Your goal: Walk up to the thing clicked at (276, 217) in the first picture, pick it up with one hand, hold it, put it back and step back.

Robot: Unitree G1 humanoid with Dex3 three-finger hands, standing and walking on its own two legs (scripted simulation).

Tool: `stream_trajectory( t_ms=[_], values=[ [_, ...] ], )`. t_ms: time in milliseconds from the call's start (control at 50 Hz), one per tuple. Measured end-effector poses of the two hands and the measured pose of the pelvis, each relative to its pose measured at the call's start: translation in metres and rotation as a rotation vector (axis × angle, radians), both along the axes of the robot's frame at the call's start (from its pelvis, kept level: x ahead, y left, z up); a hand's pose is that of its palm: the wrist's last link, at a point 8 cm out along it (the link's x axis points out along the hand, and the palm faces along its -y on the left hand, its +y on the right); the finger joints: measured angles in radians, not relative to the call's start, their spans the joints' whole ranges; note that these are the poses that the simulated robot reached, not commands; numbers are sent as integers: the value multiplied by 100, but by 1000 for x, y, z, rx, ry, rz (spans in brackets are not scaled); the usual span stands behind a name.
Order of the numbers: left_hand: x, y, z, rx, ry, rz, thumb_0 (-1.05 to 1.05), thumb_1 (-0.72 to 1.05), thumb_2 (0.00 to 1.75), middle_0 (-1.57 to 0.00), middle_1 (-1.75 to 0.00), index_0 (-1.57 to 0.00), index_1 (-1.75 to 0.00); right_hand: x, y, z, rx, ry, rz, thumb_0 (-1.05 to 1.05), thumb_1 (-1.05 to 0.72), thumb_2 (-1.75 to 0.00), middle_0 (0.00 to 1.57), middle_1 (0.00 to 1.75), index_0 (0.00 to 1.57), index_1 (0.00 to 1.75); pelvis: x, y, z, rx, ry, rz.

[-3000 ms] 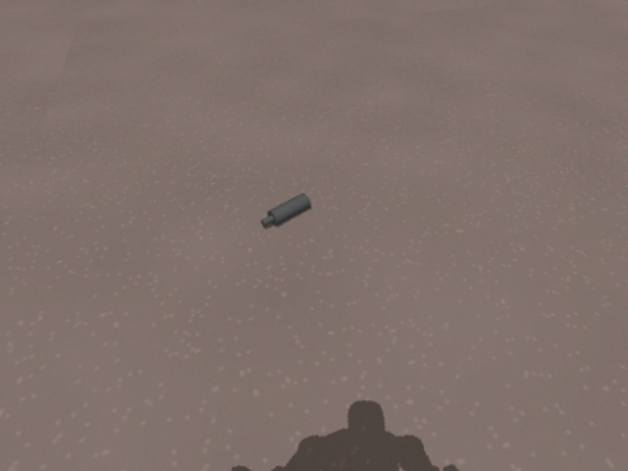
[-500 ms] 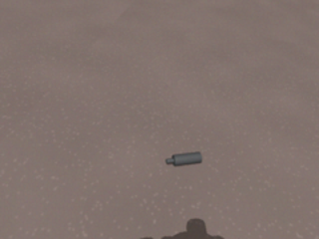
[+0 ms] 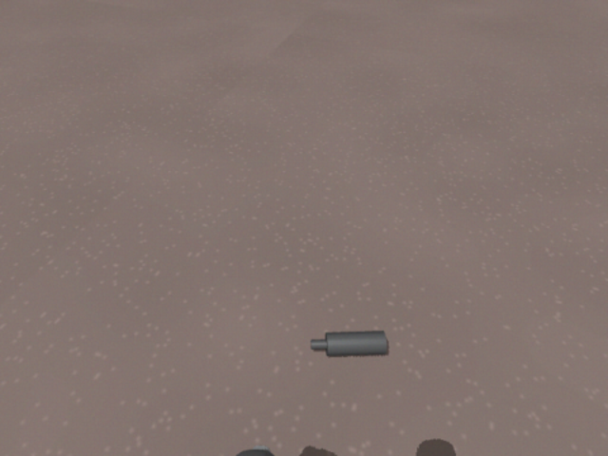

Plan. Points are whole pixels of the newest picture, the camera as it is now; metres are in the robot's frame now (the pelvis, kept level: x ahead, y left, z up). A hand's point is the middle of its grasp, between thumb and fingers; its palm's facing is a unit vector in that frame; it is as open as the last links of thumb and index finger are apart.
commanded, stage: walk up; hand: left
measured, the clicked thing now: (347, 343) +0.65 -0.08 -0.72
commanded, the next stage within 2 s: none
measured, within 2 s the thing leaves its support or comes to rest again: neither
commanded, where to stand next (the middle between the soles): +0.36 -0.45 m, yaw +6 degrees
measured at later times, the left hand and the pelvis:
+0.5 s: hand out of the picture +0.17 +0.13 -0.16, palm faces -0.03 -0.93 -0.36, open 7.4 cm; pelvis +0.10 -0.18 -0.02, yaw +1 degrees
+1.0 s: hand (375, 446) +0.22 -0.08 -0.17, palm faces -0.01 -0.96 -0.28, open 7.4 cm; pelvis +0.20 -0.33 -0.02, yaw +3 degrees
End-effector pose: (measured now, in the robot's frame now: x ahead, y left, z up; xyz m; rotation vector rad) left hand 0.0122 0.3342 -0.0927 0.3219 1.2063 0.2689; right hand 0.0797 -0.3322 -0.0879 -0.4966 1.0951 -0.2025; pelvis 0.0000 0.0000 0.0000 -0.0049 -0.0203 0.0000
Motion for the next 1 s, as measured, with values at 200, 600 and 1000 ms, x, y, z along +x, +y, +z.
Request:
stream_trajectory(
  t_ms=[200, 600, 1000],
  values=[
    [49, -68, -47, -101, 42, -16, 1, 90, 90, -21, -30, -21, -30, 51, -37, 3, -52, -37, 16, 0, -90, -90, 21, 30, 21, 30, 46, -43, -18, 24, -25, 32],
    [151, -211, -20, 36, -59, -38, 0, 90, 90, -20, -30, -20, -30, 74, -279, -7, -164, 76, -115, 0, -90, -90, 20, 30, 21, 30, 118, -229, -30, -1, -16, 36],
    [202, -364, -47, -106, 60, -20, 1, 90, 90, -21, -30, -21, -30, 201, -326, -1, -61, 0, -13, 0, -90, -90, 21, 30, 21, 30, 200, -331, -16, 30, -23, 57]
  ],
)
